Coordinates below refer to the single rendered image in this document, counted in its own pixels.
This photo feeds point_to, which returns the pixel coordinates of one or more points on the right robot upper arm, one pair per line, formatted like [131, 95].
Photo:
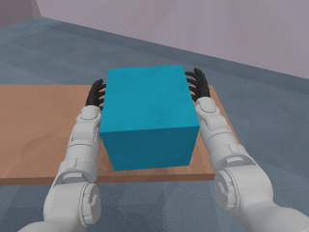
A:
[245, 191]

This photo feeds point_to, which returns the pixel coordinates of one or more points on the table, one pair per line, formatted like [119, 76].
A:
[36, 121]

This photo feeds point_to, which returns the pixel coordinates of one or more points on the left robot hand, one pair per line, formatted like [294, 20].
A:
[95, 94]

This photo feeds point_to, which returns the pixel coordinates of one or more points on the left robot upper arm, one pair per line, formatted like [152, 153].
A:
[69, 207]

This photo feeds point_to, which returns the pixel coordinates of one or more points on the robot right forearm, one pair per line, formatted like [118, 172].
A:
[218, 138]

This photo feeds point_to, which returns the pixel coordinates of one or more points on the robot left forearm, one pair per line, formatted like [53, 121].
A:
[81, 160]

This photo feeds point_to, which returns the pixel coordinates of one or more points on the right robot hand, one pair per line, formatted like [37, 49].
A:
[202, 89]

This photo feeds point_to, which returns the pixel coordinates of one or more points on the carton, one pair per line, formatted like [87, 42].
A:
[148, 118]

